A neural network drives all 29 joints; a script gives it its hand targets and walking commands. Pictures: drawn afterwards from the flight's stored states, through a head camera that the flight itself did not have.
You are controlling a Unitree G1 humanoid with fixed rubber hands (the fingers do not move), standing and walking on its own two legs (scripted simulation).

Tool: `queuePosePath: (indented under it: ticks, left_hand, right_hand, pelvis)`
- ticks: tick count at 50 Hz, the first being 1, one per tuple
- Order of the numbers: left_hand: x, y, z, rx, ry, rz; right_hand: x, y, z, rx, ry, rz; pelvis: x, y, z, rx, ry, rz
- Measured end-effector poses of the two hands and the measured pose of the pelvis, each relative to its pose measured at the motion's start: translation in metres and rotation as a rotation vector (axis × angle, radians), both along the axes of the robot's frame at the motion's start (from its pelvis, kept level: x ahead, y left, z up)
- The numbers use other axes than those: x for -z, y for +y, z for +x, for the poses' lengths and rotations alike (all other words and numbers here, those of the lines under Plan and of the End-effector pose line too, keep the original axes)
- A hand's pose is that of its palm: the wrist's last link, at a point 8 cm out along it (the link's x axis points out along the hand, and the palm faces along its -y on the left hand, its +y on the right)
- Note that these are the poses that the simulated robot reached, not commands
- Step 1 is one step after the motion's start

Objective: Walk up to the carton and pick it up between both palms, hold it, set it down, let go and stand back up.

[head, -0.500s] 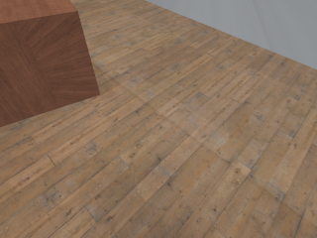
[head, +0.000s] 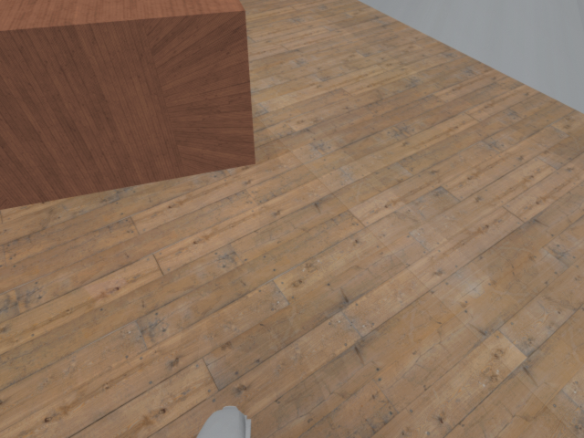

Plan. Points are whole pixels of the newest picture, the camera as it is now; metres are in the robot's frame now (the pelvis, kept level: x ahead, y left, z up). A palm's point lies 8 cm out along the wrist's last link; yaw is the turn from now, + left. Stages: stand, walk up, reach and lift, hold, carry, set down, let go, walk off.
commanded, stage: walk up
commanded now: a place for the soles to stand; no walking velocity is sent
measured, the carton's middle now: out of the picture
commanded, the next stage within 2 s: none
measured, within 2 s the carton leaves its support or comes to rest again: neither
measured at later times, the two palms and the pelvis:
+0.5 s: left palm (33, 316) +0.31 +0.44 -0.09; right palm (358, 373) +0.24 -0.10 -0.13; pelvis +0.20 +0.17 -0.01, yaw +10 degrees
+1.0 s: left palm out of the picture +0.26 +0.65 -0.14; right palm (200, 195) +0.60 +0.22 -0.10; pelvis +0.37 +0.38 -0.03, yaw +24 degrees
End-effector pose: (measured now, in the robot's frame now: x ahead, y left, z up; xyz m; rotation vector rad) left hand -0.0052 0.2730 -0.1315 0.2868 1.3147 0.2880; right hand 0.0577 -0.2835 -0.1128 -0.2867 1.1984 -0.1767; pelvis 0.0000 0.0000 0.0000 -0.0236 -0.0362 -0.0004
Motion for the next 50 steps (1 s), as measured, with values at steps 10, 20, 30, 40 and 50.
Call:
queuePosePath:
  ticks: [10,20,30,40,50]
  left_hand:
    - [0.040,0.109,0.055,-0.065,-0.018,-0.044]
    - [-0.020,0.149,0.252,0.076,-0.343,-0.082]
    - [-0.022,0.203,0.314,-0.058,-0.436,0.051]
    - [-0.031,0.263,0.221,-0.324,-0.200,0.092]
    - [0.011,0.378,0.261,-0.324,-0.140,0.002]
  right_hand:
    - [0.004,0.106,0.149,-0.097,-0.218,0.015]
    - [0.002,0.154,0.128,-0.004,0.031,-0.011]
    - [0.039,0.219,0.278,-0.252,-0.004,0.071]
    - [-0.033,0.341,0.490,-0.541,-0.299,0.109]
    - [-0.013,0.501,0.545,-0.594,-0.307,0.142]
  pelvis:
    - [0.035,0.098,0.083,-0.053,-0.034,0.023]
    - [0.005,0.156,0.157,-0.147,-0.019,0.024]
    - [0.031,0.190,0.248,-0.252,-0.032,-0.010]
    - [0.003,0.257,0.309,-0.378,-0.041,-0.001]
    - [0.028,0.384,0.370,-0.425,-0.023,-0.004]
